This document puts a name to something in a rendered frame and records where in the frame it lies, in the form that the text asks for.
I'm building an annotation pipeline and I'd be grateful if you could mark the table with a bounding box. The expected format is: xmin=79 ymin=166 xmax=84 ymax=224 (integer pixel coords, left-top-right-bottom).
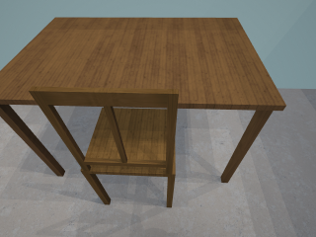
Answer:
xmin=0 ymin=17 xmax=286 ymax=183

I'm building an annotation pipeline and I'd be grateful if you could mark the chair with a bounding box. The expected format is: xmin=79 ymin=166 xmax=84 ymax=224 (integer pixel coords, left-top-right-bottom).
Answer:
xmin=29 ymin=86 xmax=179 ymax=208

